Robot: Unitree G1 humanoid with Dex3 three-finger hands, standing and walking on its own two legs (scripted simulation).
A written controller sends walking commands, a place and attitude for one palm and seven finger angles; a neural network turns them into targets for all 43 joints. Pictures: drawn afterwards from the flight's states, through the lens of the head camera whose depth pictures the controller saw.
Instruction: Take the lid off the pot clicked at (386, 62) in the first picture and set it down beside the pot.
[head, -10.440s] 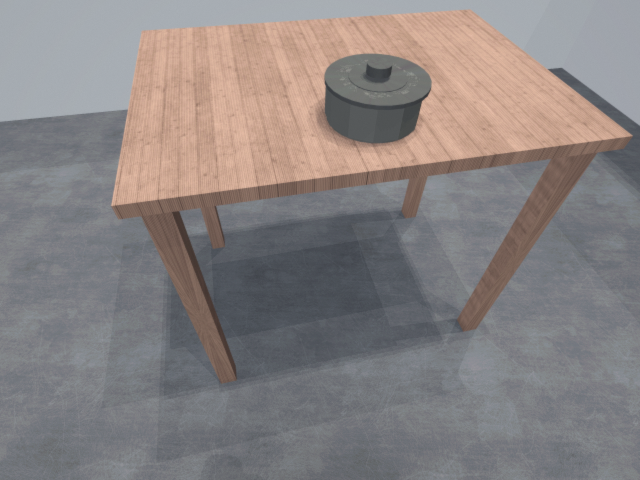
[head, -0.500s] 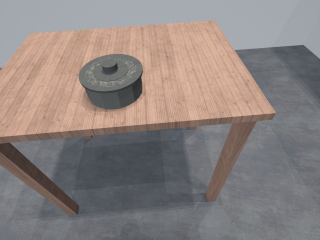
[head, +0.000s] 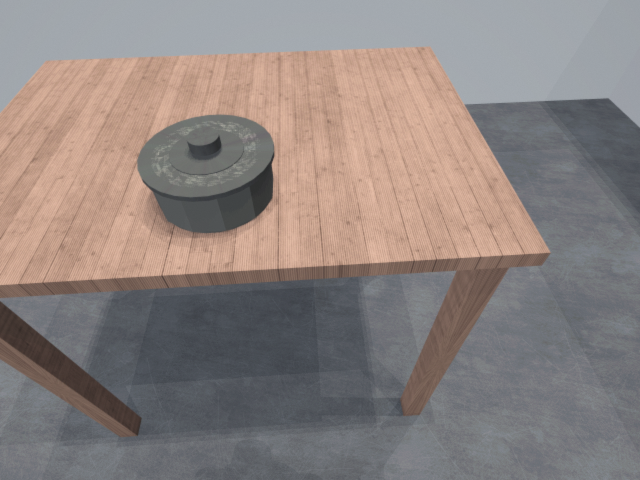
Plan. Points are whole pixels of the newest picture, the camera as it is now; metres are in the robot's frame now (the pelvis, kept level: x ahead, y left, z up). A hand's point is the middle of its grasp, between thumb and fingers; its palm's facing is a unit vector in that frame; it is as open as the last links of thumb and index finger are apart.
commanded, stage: look again from close up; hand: left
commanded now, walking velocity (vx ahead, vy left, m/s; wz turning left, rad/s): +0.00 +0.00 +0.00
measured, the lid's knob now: (204, 141) +0.52 +0.20 +0.15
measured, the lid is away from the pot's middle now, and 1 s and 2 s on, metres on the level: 0.00 0.00 0.00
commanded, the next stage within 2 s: shuffle to correct the standing spot in 0.76 s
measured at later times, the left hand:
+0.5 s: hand out of the picture +0.02 +0.16 -0.17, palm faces +0.05 -0.97 -0.22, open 7.3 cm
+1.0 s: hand out of the picture +0.00 +0.15 -0.18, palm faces +0.09 -0.98 -0.18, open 7.3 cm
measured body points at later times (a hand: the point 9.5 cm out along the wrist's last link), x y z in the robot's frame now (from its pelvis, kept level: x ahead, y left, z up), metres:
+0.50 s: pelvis +0.01 -0.02 +0.00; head +0.03 -0.03 +0.45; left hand +0.02 +0.21 -0.15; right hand +0.01 -0.23 -0.17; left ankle -0.04 +0.10 -0.74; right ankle -0.02 -0.07 -0.74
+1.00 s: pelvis +0.01 -0.02 +0.00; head +0.02 -0.02 +0.45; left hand -0.01 +0.20 -0.16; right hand -0.01 -0.23 -0.17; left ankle -0.04 +0.10 -0.74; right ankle -0.02 -0.07 -0.74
